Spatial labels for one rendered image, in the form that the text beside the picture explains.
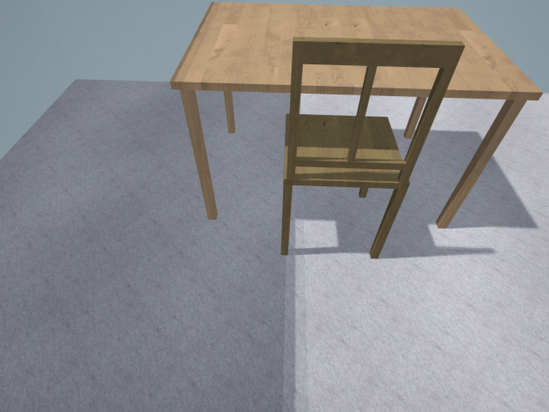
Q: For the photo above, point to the table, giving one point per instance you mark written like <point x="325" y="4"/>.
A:
<point x="248" y="47"/>

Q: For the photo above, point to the chair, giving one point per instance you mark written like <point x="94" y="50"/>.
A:
<point x="359" y="151"/>

